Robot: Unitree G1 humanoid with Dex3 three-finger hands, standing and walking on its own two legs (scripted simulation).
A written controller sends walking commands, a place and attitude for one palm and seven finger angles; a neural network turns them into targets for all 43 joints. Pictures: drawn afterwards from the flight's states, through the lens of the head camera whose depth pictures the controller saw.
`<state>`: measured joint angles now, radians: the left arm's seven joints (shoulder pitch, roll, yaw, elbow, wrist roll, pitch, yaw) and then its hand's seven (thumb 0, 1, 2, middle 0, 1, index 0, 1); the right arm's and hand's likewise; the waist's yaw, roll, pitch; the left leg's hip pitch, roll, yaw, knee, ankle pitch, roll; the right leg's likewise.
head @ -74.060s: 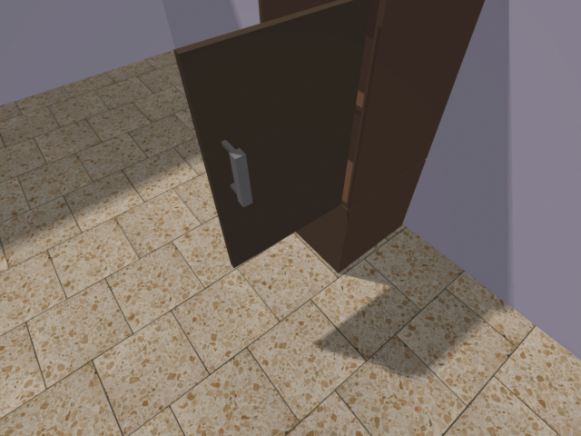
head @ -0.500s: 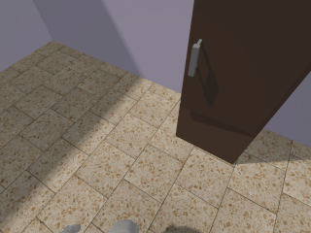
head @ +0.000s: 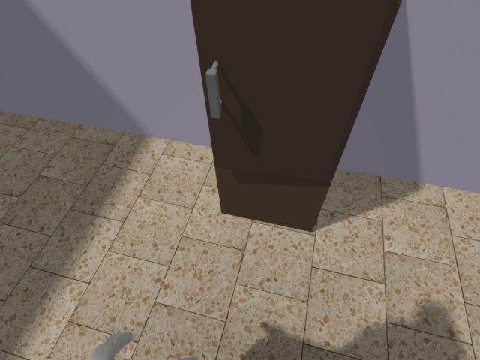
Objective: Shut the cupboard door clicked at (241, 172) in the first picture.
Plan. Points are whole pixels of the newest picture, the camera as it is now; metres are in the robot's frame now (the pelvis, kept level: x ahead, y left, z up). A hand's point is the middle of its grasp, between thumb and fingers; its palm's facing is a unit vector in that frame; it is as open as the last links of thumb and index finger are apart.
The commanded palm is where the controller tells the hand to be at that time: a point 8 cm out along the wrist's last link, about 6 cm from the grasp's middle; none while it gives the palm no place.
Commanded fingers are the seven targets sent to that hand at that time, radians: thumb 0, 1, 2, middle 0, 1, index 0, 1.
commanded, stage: turn to face it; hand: left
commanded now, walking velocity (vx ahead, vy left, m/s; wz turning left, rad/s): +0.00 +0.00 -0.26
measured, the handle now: (215, 90) +0.72 +0.09 +0.02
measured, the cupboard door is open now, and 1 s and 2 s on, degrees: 5 5 5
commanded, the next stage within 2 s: take the last steps up to it in 0.06 s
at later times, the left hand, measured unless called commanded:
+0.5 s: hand out of the picture +0.14 +0.19 -0.15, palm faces -0.12 -0.98 -0.15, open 7.4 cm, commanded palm none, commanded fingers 0.00 0.90 0.90 -0.20 -0.30 -0.20 -0.30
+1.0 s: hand (182, 315) +0.22 +0.14 -0.18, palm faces -0.06 -0.98 -0.17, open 7.3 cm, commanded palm none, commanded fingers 0.00 0.90 0.90 -0.20 -0.30 -0.20 -0.30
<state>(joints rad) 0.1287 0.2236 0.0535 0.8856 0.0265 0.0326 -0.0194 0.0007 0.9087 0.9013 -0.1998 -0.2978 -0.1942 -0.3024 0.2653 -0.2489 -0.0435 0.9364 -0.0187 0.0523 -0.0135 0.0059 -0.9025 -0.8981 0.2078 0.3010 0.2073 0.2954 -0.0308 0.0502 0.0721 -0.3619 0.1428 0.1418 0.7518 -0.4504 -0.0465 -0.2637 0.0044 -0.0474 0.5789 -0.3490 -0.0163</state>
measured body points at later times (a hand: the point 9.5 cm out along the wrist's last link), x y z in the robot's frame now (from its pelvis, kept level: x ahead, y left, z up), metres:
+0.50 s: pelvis +0.06 +0.01 +0.02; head +0.09 +0.03 +0.47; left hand +0.15 +0.24 -0.14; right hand +0.02 -0.22 -0.12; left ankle +0.03 +0.12 -0.73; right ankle +0.04 -0.12 -0.66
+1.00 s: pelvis +0.21 -0.04 +0.00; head +0.23 -0.02 +0.45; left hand +0.23 +0.19 -0.16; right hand +0.24 -0.28 -0.14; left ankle +0.28 +0.06 -0.73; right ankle +0.13 -0.14 -0.72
